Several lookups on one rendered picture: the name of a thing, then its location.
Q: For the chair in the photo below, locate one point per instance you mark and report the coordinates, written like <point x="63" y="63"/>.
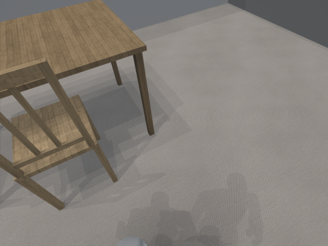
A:
<point x="48" y="136"/>

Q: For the table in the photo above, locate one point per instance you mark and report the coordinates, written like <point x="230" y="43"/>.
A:
<point x="73" y="39"/>

